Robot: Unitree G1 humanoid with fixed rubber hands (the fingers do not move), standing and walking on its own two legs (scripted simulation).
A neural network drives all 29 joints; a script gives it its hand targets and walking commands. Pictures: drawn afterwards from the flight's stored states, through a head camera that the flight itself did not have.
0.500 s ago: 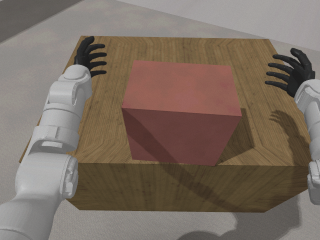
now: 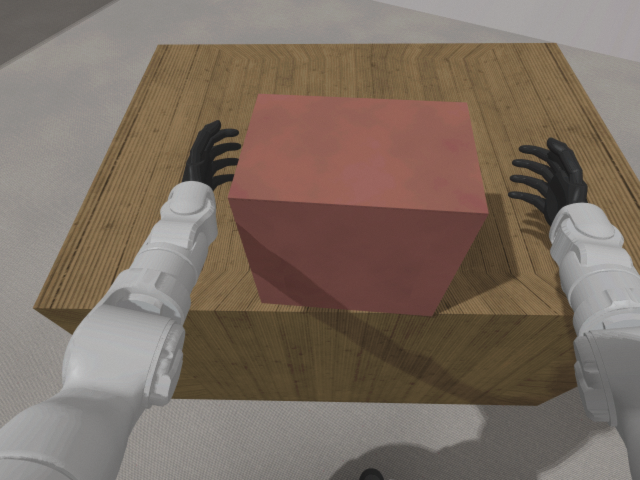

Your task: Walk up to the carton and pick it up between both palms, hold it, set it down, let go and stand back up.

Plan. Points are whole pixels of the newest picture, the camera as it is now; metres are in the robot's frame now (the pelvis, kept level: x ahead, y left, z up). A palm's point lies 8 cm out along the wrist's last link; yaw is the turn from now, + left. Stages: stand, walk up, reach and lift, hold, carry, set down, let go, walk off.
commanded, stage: reach and lift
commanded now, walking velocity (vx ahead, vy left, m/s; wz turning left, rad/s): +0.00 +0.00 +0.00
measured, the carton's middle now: (352, 214) +0.46 -0.02 +0.02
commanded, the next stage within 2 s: none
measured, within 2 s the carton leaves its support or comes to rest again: neither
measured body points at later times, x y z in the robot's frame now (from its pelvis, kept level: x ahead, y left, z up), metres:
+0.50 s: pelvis -0.02 -0.01 -0.01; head +0.06 -0.03 +0.43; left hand +0.45 +0.17 +0.08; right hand +0.45 -0.25 +0.07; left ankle -0.03 +0.14 -0.73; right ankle +0.06 -0.10 -0.73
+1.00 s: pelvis -0.01 -0.01 -0.01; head +0.06 -0.02 +0.43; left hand +0.45 +0.17 +0.08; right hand +0.46 -0.21 +0.06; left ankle -0.03 +0.14 -0.73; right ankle +0.06 -0.10 -0.73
